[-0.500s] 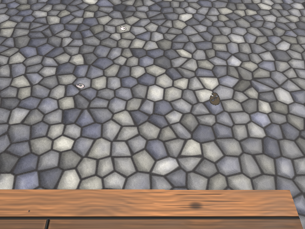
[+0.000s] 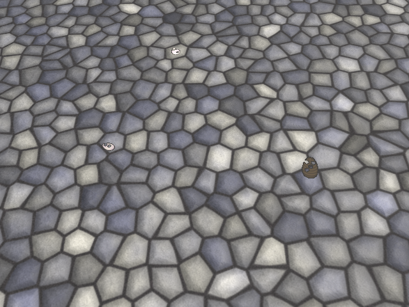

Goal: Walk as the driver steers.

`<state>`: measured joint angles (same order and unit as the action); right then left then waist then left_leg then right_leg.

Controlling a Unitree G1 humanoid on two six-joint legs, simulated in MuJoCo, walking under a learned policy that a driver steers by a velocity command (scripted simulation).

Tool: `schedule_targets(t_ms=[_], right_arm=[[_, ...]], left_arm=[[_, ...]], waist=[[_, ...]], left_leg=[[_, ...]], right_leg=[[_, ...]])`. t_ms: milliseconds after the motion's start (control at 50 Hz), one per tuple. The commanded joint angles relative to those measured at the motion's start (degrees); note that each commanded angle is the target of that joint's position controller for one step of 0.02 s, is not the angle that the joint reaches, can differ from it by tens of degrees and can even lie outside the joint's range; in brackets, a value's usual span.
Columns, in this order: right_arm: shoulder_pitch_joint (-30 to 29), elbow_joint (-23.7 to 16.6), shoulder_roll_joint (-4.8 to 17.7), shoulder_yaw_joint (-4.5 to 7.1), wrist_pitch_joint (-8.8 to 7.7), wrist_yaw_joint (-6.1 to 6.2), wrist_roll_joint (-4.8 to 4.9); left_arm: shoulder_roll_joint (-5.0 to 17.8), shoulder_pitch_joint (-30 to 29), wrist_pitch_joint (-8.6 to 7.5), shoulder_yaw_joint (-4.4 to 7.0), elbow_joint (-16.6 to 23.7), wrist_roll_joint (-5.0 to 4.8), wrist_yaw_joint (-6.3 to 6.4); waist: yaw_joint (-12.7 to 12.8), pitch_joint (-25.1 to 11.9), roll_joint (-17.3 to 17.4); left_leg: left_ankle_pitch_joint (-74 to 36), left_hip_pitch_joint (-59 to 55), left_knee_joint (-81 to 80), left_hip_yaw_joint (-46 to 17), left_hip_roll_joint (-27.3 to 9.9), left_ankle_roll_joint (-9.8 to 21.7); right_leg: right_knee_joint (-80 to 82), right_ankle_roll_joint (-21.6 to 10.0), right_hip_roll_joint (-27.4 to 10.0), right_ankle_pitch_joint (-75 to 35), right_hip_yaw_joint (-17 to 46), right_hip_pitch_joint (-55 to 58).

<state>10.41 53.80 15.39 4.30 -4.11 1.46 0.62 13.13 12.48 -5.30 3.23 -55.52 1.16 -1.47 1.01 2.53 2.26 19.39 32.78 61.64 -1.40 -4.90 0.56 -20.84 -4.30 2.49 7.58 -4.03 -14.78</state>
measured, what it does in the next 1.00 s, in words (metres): walks ahead: left foot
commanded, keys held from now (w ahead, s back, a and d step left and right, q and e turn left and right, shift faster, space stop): no key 0.62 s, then w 0.38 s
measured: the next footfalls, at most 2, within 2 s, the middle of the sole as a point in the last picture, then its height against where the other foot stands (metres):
left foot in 0.22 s outside the picture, level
right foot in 1.38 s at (259, 281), level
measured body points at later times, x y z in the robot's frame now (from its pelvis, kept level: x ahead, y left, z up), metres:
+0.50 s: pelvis +0.11 +0.03 -0.01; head +0.13 +0.04 +0.44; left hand +0.15 +0.29 -0.16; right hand +0.23 -0.22 -0.15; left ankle +0.17 +0.14 -0.74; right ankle +0.04 -0.08 -0.74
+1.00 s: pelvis +0.19 +0.07 -0.01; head +0.20 +0.08 +0.44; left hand +0.22 +0.33 -0.16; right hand +0.22 -0.20 -0.15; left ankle +0.17 +0.15 -0.74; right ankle +0.11 -0.07 -0.65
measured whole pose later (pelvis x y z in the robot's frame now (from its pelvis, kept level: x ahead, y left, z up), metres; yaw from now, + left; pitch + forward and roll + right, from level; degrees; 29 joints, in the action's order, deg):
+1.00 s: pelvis +0.19 +0.07 -0.01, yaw +0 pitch +0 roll +0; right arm 15.4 61.1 12.8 4.0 -5.7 -1.4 0.6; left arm 13.7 16.0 -4.8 3.6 -60.4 -2.3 0.7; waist -0.8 0.6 -1.6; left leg 16.5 11.4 28.0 4.6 1.8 3.7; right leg -67.5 -3.3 -2.7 21.4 0.7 -23.0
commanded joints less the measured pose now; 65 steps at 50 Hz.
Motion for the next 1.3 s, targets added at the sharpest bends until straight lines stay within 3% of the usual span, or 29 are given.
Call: schedule_targets(t_ms=[20, 80, 140, 200, 220, 240, 260, 280, 320, 360, 460, 620, 640, 700, 740, 760, 800, 840, 860, 880, 900, 920, 940, 980, 1020, 1100, 1160, 1240, 1300], right_arm=[[6.2, -0.94, 1.17, 0.27, 1.0, 0.4, -0.73], [1.14, -1.77, 1.14, -0.16, 1.31, 0.05, -0.56], [-1.96, -2.34, 2.34, 0.0, 1.81, -0.09, -0.43], [-1.18, -1.8, 3.05, 0.34, 1.62, -0.28, -1.21], [-0.1, -1.28, 5.22, 0.89, 1.45, -0.12, -1.68], [-0.05, -1.4, 8.45, 1.44, 1.47, 0.2, -1.79], [-0.8, -0.9, 6.83, 0.93, 1.96, 0.39, -1.63], [-1.39, -0.48, 3.55, 0.35, 2.37, 0.02, -1.11], [-5.3, -1.15, 2.91, 0.12, 2.76, -0.54, -0.93], [-5.66, -0.77, 3.74, 0.32, 2.41, -0.68, -0.84], [-4.78, 1.26, 3.33, 0.29, 2.35, -0.26, -0.57], [-6.52, 2.61, 2.89, 0.25, 3.66, 0.01, -0.53], [-5.68, 3.35, 2.29, 0.13, 3.85, 0.03, -0.52], [-6.35, 3.23, 3.3, 0.64, 4.0, 0.27, 0.16], [-9.93, 1.68, 2.2, 0.47, 2.36, -0.19, 0.51], [-10.95, 1.1, 1.46, 0.35, 1.35, -0.71, 0.82], [-10.18, 0.92, 1.18, 0.37, -0.17, -1.62, 0.77], [-4.58, 2.75, 0.8, 0.67, -0.84, -2.25, 1.33], [1.68, 5.02, 2.28, 1.63, -0.87, -2.27, 1.37], [8.7, 6.83, 6.86, 3.23, -1.05, -2.11, 1.11], [16.73, 8.32, 11.99, 4.36, -1.12, -2.49, 0.9], [15.39, 8.24, 7.57, 2.34, -1.73, -2.85, 0.22], [10.6, 7.04, 4.71, 1.03, -2.24, -2.87, 0.1], [5.74, 5.29, 2.43, -0.26, -2.54, -3.14, -0.21], [5.82, 5.3, 1.78, -0.89, -2.21, -2.76, -0.66], [10.06, 5.91, 5.05, -0.56, -1.79, -1.07, -0.88], [11.27, 5.62, 5.86, -0.3, -1.47, -0.47, -0.77], [14.43, 6.46, 5.7, 0.1, -1.12, -0.44, 0.02], [14.58, 6.77, 6.28, 0.68, -0.6, -0.39, 0.41]], left_arm=[[7.29, -4.06, -0.57, 0.96, 2.77, 0.12, 1.21], [8.59, -2.45, 0.3, 1.06, 1.6, -0.24, 1.89], [8.39, -0.97, 1.19, 0.85, -0.02, -0.55, 1.99], [7.39, -1.97, 2.04, 0.46, -0.74, -1.65, 2.25], [6.34, 0.55, 2.04, 0.18, -1.29, -1.43, 2.27], [5.31, 4.79, 1.73, 0.02, -1.66, -0.17, 2.24], [2.79, 10.1, 1.8, -0.44, -3.21, -0.04, 2.35], [3.15, 7.58, 2.41, -0.57, -3.06, -0.37, 2.72], [5.54, 3.2, 4.15, -0.11, -2.56, -0.95, 3.26], [6.32, 2.67, 5.23, 0.08, -2.87, -0.82, 3.43], [5.65, 2.5, 5.13, 0.02, -4.15, -1.04, 3.33], [4.69, 3.64, 5.54, -0.3, -6.19, -0.89, 3.57], [4.13, 5.03, 5.53, -0.43, -6.93, -0.9, 3.57], [6.59, 4.85, 5.21, 0.23, -6.29, -1.83, 3.86], [8.63, 8.48, 3.77, 0.81, -6.54, -2.31, 3.95], [10.31, 8.37, 2.91, 1.37, -6.64, -2.54, 3.99], [9.37, 7.88, 1.45, 1.41, -6.5, -2.5, 3.81], [8.46, 5.7, 1.06, 1.23, -5.64, -2.88, 3.12], [8.42, 3.38, 0.95, 1.14, -4.65, -2.72, 2.82], [7.4, 1.14, 0.59, 0.82, -3.05, -2.74, 2.69], [4.05, 1.94, -0.18, 0.04, -1.11, -2.42, 2.9], [5.11, -0.5, -0.79, 0.44, -0.02, -2.79, 2.69], [5.55, -0.71, -1.14, 0.74, 0.29, -3.95, 2.12], [5.0, -0.4, -1.03, 1.18, -0.42, -3.95, 1.94], [5.33, 0.3, -0.04, 1.97, -0.78, -3.17, 2.05], [3.55, -6.21, 0.92, 1.93, 1.75, -2.3, 2.01], [2.6, -12.4, 0.87, 1.31, 3.9, -2.34, 1.5], [2.92, -18.1, 0.62, 0.69, 5.77, -2.72, 0.39], [4.08, -19.74, 0.09, 0.64, 7.26, -2.93, -0.57]], waist=[[-4.23, -6.7, -6.67], [-2.04, -7.77, -6.86], [-0.88, -6.73, -6.92], [-2.78, -5.79, -5.87], [-2.46, -6.54, -3.11], [0.83, -8.66, 1.44], [3.51, -10.84, 6.91], [1.97, -10.14, 6.9], [1.45, -6.98, 4.01], [1.07, -6.47, 2.23], [0.21, -7.9, -0.55], [0.14, -4.77, -2.15], [0.3, -5.42, -2.09], [0.13, 1.27, -5.42], [1.88, 6.04, -8.94], [1.64, 8.49, -11.61], [0.54, 9.1, -11.51], [-2.71, 6.97, -9.87], [-5.72, 4.16, -8.62], [-8.27, 1.24, -0.89], [-9.86, -4.61, 14.38], [-8.21, -5.15, 10.83], [-5.6, -1.67, 6.21], [-2.78, 1.07, 0.48], [-1.48, 1.17, 2.07], [-2.42, 2.54, 0.45], [-3.75, 3.34, 1.64], [-5.1, 5.01, 1.61], [-4.24, 5.21, 2.22]], left_leg=[[-7.81, -5.53, -9.93, -0.71, -1.65, -1.13], [-15.89, -9.39, -20.5, 0.68, -0.11, -1.41], [-15.74, -10.47, -25.81, 0.3, 0.64, -1.07], [-18.87, -15.9, -35.31, 1.07, 1.78, 0.98], [-31.13, -20.68, -38.32, -1.03, 0.01, 2.11], [-44.81, -27.52, -35.24, -4.55, -4.26, 4.02], [-44.95, -31.79, -33.65, -7.87, -7.67, 8.65], [-37.38, -28.99, -34.73, -8.99, -7.43, 9.62], [-27.07, -23.05, -35.77, -6.33, -3.7, 6.61], [-27.25, -22.06, -34.82, -4.09, -1.77, 4.92], [-33.98, -25.04, -31.99, -2.42, -0.55, 5.31], [-26.85, -24.09, -32.66, -1.45, 0.57, 4.89], [-19.85, -24.44, -33.06, -0.89, 1.25, 4.63], [10.34, -17.13, -31.1, 1.81, 4.81, 3.88], [8.31, -7.79, -24.75, 4.76, 6.6, 2.8], [3.17, -3.54, -20.75, 5.88, 6.07, 2.91], [2.58, -0.34, -18.82, 4.54, 3.53, 3.94], [1.87, -10.52, -26.99, 6.37, 4.58, 4.96], [-1.26, -22.39, -30.48, 6.46, 6.32, 5.62], [-1.64, -31.91, -36.43, -4.88, 0.63, 8.61], [1.84, -43.3, -46.91, -30.23, -12.01, 16.82], [1.03, -43.04, -50.89, -39.58, -17.24, 18.24], [0.67, -39.43, -49.69, -33.28, -16.75, 16.43], [-2.31, -33.09, -51.25, -20.11, -12.01, 12.58], [-7.14, -29.1, -53.2, -12.39, -8.39, 10.32], [-13.9, -28.95, -55.75, -7.86, -7.89, 11.24], [-14.74, -28.03, -56.71, -4.79, -7.24, 10.67], [-15.41, -30.18, -56.1, -2.3, -8.35, 10.44], [-18.36, -34.52, -53.39, -1.84, -10.62, 9.6]], right_leg=[[6.41, -9.03, -13.95, -40.7, 5.62, 0.75], [6.44, -7.62, -12.76, -37.69, 3.55, 2.21], [5.37, -7.44, -13.79, -31.02, 5.09, 4.74], [0.15, -4.94, -12.73, -21.37, 6.25, 4.83], [-2.67, -2.32, -10.06, -15.56, 5.86, 3.98], [-5.88, 0.12, -6.14, -5.51, 4.11, 0.3], [-6.35, 2.41, -3.82, 6.76, 2.76, -3.94], [-6.02, 3.41, -3.7, 9.99, 2.38, -2.91], [-4.03, 3.3, -3.94, 8.29, 2.45, -0.66], [-3.5, 2.73, -4.49, 5.36, 2.87, 0.67], [-4.46, 3.07, -5.31, -1.3, 3.04, 2.34], [-3.76, 3.26, -5.49, 2.77, 2.78, 1.14], [-2.86, 3.0, -5.27, 8.63, 2.51, 1.23], [0.78, -1.01, -7.64, 30.26, 6.72, -3.05], [6.8, -5.08, -14.42, 35.49, 16.36, 0.5], [9.05, -7.28, -19.4, 33.59, 21.97, 2.75], [6.61, -8.24, -22.38, 20.88, 23.02, 6.4], [1.95, -5.54, -18.93, 12.66, 16.7, 3.8], [-3.32, -3.41, -15.1, 4.07, 12.22, -1.36], [-18.43, 0.09, -8.85, -5.7, 4.9, -8.52], [-40.18, 4.18, -0.92, 7.19, -0.14, -21.04], [-51.48, 3.17, -1.57, 23.02, 7.52, -27.43], [-55.68, 1.23, -4.86, 20.56, 9.49, -30.26], [-50.46, -0.62, -9.34, 10.98, 8.43, -29.05], [-44.11, 0.02, -10.87, 6.68, 7.18, -24.06], [-32.11, 3.35, -10.49, 0.02, 5.08, -26.8], [-21.49, 4.3, -9.16, -6.38, 4.0, -25.16], [-14.69, 3.7, -7.8, -8.75, 2.84, -23.55], [-11.32, 1.6, -7.42, -5.76, 3.22, -22.28]])
Velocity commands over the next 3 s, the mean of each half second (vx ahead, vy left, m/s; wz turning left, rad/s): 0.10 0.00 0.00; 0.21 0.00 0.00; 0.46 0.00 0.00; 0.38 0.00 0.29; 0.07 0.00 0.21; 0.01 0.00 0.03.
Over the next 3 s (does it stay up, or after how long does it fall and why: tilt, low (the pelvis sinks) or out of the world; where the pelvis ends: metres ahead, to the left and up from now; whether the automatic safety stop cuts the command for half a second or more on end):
stays up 0.81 0.00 -0.01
